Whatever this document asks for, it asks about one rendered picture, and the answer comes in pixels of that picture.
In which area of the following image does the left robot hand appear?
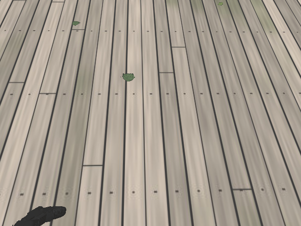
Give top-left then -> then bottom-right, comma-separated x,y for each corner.
12,206 -> 67,226

